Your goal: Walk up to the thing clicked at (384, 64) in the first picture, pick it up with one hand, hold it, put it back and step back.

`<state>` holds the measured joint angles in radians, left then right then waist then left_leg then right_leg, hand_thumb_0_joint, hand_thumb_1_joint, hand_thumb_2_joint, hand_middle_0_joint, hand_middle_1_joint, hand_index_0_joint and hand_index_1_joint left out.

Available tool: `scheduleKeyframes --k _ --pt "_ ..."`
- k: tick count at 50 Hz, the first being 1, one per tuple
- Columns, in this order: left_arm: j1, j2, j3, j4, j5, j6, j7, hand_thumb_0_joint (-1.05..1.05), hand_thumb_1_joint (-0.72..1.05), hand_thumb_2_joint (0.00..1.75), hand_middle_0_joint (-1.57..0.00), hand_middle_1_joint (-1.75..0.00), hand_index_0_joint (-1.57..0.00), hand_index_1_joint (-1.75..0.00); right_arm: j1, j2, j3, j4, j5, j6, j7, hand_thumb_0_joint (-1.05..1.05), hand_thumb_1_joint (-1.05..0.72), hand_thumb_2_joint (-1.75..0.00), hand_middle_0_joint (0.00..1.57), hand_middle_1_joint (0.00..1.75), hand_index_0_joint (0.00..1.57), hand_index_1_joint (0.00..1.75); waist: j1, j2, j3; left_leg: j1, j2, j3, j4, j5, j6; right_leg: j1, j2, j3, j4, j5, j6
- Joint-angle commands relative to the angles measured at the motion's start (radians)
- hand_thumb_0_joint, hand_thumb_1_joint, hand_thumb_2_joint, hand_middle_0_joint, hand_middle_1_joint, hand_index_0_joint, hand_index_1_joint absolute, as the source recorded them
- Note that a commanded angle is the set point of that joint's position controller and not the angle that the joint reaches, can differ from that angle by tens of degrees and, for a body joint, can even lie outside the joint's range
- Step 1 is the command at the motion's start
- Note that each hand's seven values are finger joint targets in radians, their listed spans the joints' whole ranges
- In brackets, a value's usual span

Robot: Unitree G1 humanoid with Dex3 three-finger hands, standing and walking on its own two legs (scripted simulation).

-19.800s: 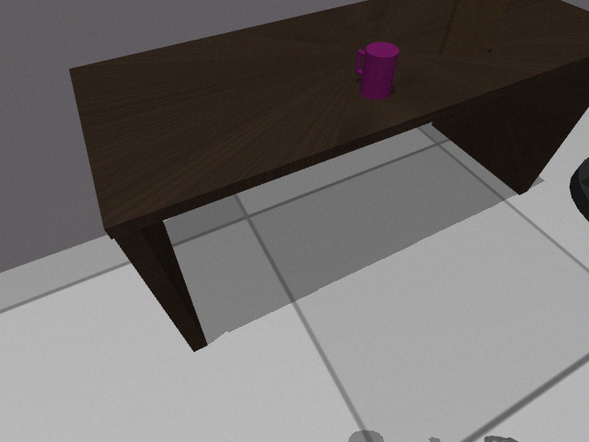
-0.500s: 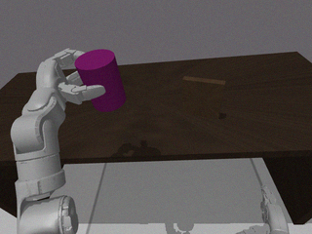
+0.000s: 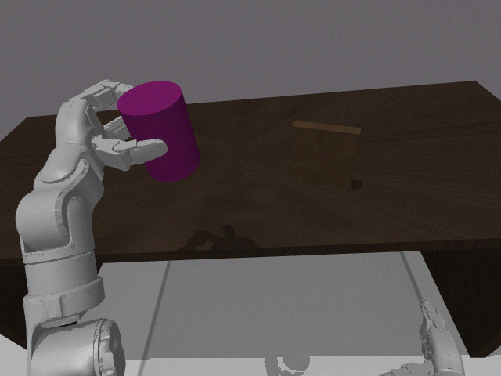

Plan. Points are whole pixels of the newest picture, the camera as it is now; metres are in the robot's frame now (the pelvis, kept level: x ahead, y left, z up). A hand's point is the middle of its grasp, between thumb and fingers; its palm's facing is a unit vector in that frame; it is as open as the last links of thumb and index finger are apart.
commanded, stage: crouch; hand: left
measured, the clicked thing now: (162, 126) +0.36 +0.13 +0.27
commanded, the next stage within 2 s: lower in 1.30 s
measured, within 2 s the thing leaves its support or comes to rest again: neither
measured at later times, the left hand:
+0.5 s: hand (144, 145) +0.40 +0.19 +0.21, palm faces +0.21 -0.98 +0.03, open 10.7 cm
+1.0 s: hand (150, 151) +0.44 +0.21 +0.17, palm faces +0.22 -0.98 +0.01, open 10.7 cm
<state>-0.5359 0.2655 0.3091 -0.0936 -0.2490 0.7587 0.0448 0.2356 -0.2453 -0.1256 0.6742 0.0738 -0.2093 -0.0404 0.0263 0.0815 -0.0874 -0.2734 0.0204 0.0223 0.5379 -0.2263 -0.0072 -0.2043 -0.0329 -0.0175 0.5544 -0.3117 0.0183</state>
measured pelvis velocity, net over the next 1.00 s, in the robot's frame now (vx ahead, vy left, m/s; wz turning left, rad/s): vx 0.01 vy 0.00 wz -0.02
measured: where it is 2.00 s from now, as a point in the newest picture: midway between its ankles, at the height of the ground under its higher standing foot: outside the picture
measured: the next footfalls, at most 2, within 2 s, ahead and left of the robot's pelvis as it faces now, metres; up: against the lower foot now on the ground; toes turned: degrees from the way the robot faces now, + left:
none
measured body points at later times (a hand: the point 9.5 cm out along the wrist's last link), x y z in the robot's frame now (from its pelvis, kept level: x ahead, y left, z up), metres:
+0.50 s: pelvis +0.00 +0.00 +0.00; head -0.02 -0.02 +0.45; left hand +0.38 +0.24 +0.22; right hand +0.16 -0.27 -0.07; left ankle +0.04 +0.13 -0.73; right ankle -0.01 -0.13 -0.73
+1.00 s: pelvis +0.01 +0.00 +0.00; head +0.01 +0.00 +0.45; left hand +0.43 +0.26 +0.17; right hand +0.16 -0.26 -0.08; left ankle +0.04 +0.13 -0.73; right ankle -0.01 -0.13 -0.73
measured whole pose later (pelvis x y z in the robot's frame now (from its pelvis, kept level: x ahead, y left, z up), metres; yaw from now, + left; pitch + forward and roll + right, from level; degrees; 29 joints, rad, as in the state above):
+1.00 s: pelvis +0.01 +0.00 +0.00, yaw -1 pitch +3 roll +0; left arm -0.66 0.35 0.32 0.65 -0.16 0.11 0.00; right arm 0.22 -0.22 -0.07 0.67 0.03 -0.24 -0.06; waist -0.04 0.02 -0.05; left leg -0.37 0.04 0.04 0.55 -0.23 -0.01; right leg -0.30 -0.02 0.00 0.54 -0.29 0.02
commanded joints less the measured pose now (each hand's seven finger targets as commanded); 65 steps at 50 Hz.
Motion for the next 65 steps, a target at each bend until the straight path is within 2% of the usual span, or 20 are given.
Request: scheduleKeyframes --k 1,3,13,16,22,27,31,37,39,40,44,46,52,53,56,58,60,61,62,65 --pt "-0.481 0.204 0.041 -0.238 -0.006 -0.086 0.004 0.00 -0.11 1.33 -1.29 -1.53 -1.31 -1.55 -0.150 -0.125 -0.033 -0.172 0.002 -0.070 -0.007 0.00 0.53 -0.07 0.05 0.05 0.05 0.05 0.005 -0.081 -0.186 0.170 -0.022 0.004 -0.050 0.140 0.019 -0.061 0.035 -0.034 -0.104 0.173 -0.016" --pt "-0.468 0.185 0.026 -0.213 -0.004 -0.081 0.004 0.00 -0.09 1.24 -1.29 -1.45 -1.32 -1.45 -0.153 -0.120 -0.029 -0.158 0.000 -0.071 -0.006 0.00 0.55 -0.05 0.05 0.05 0.05 0.05 0.003 -0.066 -0.167 0.162 -0.021 0.002 -0.058 0.121 0.017 -0.065 0.036 -0.035 -0.107 0.160 -0.018" --pt "-0.466 0.190 0.026 -0.001 0.008 -0.133 0.002 0.00 -0.12 1.22 -1.29 -1.44 -1.33 -1.44 -0.126 -0.110 -0.011 -0.148 -0.005 -0.079 -0.018 0.00 0.55 -0.05 0.05 0.05 0.05 0.05 -0.017 -0.128 -0.115 0.135 -0.028 0.006 -0.070 0.059 0.024 -0.101 0.030 -0.027 -0.133 0.115 -0.013" --pt "-0.497 0.221 0.038 0.055 0.020 -0.202 0.003 0.00 -0.10 1.21 -1.29 -1.43 -1.33 -1.42 -0.125 -0.117 -0.011 -0.151 -0.011 -0.094 -0.025 0.00 0.55 -0.05 0.05 0.05 0.05 0.05 -0.018 -0.133 -0.118 0.128 -0.024 0.001 -0.071 0.050 0.023 -0.106 0.031 -0.028 -0.129 0.107 -0.015" --pt "-0.566 0.265 0.034 0.132 0.053 -0.356 -0.003 0.00 -0.07 1.20 -1.26 -1.40 -1.29 -1.40 -0.132 -0.127 -0.020 -0.181 -0.022 -0.117 -0.039 0.00 0.56 -0.05 0.05 0.05 0.05 0.05 -0.031 -0.063 -0.238 0.181 -0.021 -0.001 -0.045 0.129 0.018 -0.092 0.024 -0.019 -0.102 0.184 -0.017" --pt "-0.611 0.289 0.043 0.169 0.062 -0.465 -0.009 0.00 -0.06 1.20 -1.27 -1.40 -1.30 -1.39 -0.132 -0.105 0.001 -0.162 -0.028 -0.127 -0.038 0.00 0.56 -0.05 0.05 0.05 0.05 0.05 -0.031 -0.041 -0.264 0.187 -0.012 -0.004 -0.039 0.156 0.012 -0.095 0.032 -0.021 -0.092 0.204 -0.019" --pt "-0.561 0.264 0.018 0.290 0.068 -0.521 -0.021 0.00 -0.03 1.22 -1.26 -1.40 -1.29 -1.39 -0.137 -0.106 0.002 -0.143 -0.030 -0.127 -0.038 0.00 0.55 -0.05 0.05 0.05 0.05 0.05 -0.047 -0.052 -0.245 0.171 -0.011 0.001 -0.033 0.179 0.017 -0.102 0.035 -0.017 -0.090 0.237 -0.016" --pt "-0.577 0.324 0.054 0.381 0.071 -0.612 -0.032 0.00 -0.04 1.21 -1.26 -1.40 -1.30 -1.40 -0.107 -0.124 -0.007 -0.131 -0.033 -0.117 -0.034 0.00 0.55 -0.05 0.05 0.05 0.05 0.05 -0.053 -0.055 -0.241 0.152 -0.006 0.004 -0.040 0.163 0.017 -0.110 0.040 -0.019 -0.093 0.225 -0.018" --pt "-0.584 0.303 0.037 0.412 0.073 -0.639 -0.036 0.00 -0.05 1.21 -1.27 -1.41 -1.31 -1.40 -0.109 -0.110 0.003 -0.147 -0.034 -0.113 -0.032 0.00 0.55 -0.05 0.05 0.05 0.05 0.05 -0.059 -0.055 -0.246 0.156 -0.003 0.002 -0.037 0.175 0.017 -0.112 0.042 -0.019 -0.092 0.235 -0.018" --pt "-0.606 0.323 0.049 0.399 0.073 -0.655 -0.033 0.00 -0.06 1.21 -1.26 -1.40 -1.30 -1.39 -0.103 -0.112 0.003 -0.145 -0.033 -0.108 -0.031 0.00 0.55 -0.05 0.05 0.05 0.05 0.05 -0.057 -0.052 -0.286 0.168 -0.005 0.004 -0.031 0.194 0.018 -0.102 0.040 -0.016 -0.090 0.252 -0.017" --pt "-0.619 0.304 0.025 0.455 0.076 -0.700 -0.042 0.00 -0.07 1.20 -1.24 -1.39 -1.28 -1.39 -0.106 -0.117 0.005 -0.162 -0.037 -0.097 -0.031 0.00 0.55 -0.05 0.05 0.05 0.05 0.05 -0.072 -0.042 -0.290 0.186 0.004 -0.001 -0.024 0.230 0.017 -0.120 0.044 -0.019 -0.085 0.275 -0.019" --pt "-0.607 0.334 0.052 0.511 0.076 -0.718 -0.040 0.00 -0.06 1.23 -1.26 -1.41 -1.29 -1.41 -0.115 -0.120 0.007 -0.170 -0.036 -0.091 -0.032 0.00 0.55 -0.05 0.05 0.05 0.05 0.05 -0.064 -0.055 -0.276 0.156 0.001 0.003 -0.027 0.207 0.019 -0.107 0.041 -0.016 -0.089 0.265 -0.017" --pt "-0.636 0.324 0.033 0.559 0.082 -0.774 -0.046 0.00 -0.10 1.23 -1.26 -1.41 -1.29 -1.41 -0.103 -0.111 0.017 -0.170 -0.040 -0.070 -0.031 0.00 0.55 -0.05 0.05 0.05 0.05 0.05 -0.073 -0.046 -0.276 0.145 0.003 0.002 -0.030 0.183 0.017 -0.125 0.043 -0.018 -0.089 0.243 -0.021" --pt "-0.652 0.371 0.060 0.541 0.083 -0.788 -0.043 0.00 -0.10 1.22 -1.25 -1.41 -1.29 -1.41 -0.118 -0.128 0.004 -0.198 -0.040 -0.067 -0.033 0.00 0.55 -0.05 0.05 0.05 0.05 0.05 -0.074 -0.041 -0.308 0.148 0.000 0.005 -0.024 0.196 0.019 -0.110 0.039 -0.013 -0.092 0.257 -0.018" --pt "-0.632 0.360 0.061 0.577 0.080 -0.805 -0.049 0.00 -0.09 1.24 -1.26 -1.43 -1.30 -1.42 -0.084 -0.108 0.019 -0.186 -0.041 -0.053 -0.030 0.00 0.55 -0.05 0.05 0.05 0.05 0.05 -0.071 -0.028 -0.298 0.135 0.002 0.006 -0.018 0.224 0.019 -0.104 0.041 -0.015 -0.084 0.284 -0.018" --pt "-0.611 0.319 0.031 0.642 0.084 -0.807 -0.054 0.00 -0.11 1.25 -1.26 -1.43 -1.30 -1.42 -0.072 -0.107 0.020 -0.183 -0.042 -0.045 -0.028 0.00 0.54 -0.05 0.05 0.05 0.05 0.05 -0.090 -0.046 -0.291 0.152 0.010 0.000 -0.016 0.223 0.022 -0.142 0.047 -0.018 -0.085 0.273 -0.019" --pt "-0.659 0.350 0.039 0.610 0.086 -0.828 -0.057 0.00 -0.10 1.25 -1.27 -1.43 -1.30 -1.43 -0.105 -0.087 0.046 -0.221 -0.042 -0.041 -0.025 0.00 0.55 -0.05 0.05 0.05 0.05 0.05 -0.084 -0.031 -0.313 0.138 0.006 0.004 -0.013 0.217 0.023 -0.128 0.041 -0.014 -0.088 0.273 -0.018" --pt "-0.642 0.373 0.068 0.616 0.081 -0.834 -0.053 0.00 -0.11 1.25 -1.27 -1.43 -1.30 -1.43 -0.107 -0.112 0.028 -0.228 -0.043 -0.039 -0.028 0.00 0.55 -0.05 0.05 0.05 0.05 0.05 -0.075 -0.047 -0.314 0.128 0.007 0.002 -0.013 0.223 0.022 -0.114 0.043 -0.017 -0.082 0.277 -0.018" --pt "-0.625 0.369 0.059 0.658 0.080 -0.833 -0.057 0.00 -0.10 1.26 -1.26 -1.42 -1.29 -1.42 -0.070 -0.136 0.000 -0.188 -0.043 -0.029 -0.031 0.00 0.55 -0.05 0.05 0.05 0.05 0.05 -0.089 -0.035 -0.305 0.136 0.008 0.003 -0.013 0.210 0.022 -0.137 0.044 -0.014 -0.087 0.265 -0.019" --pt "-0.656 0.351 0.033 0.634 0.088 -0.848 -0.060 0.00 -0.14 1.23 -1.25 -1.41 -1.29 -1.41 -0.093 -0.116 0.020 -0.224 -0.041 -0.023 -0.030 0.00 0.54 -0.05 0.05 0.05 0.05 0.05 -0.092 -0.041 -0.332 0.149 0.010 0.001 -0.003 0.233 0.023 -0.142 0.045 -0.014 -0.084 0.281 -0.019"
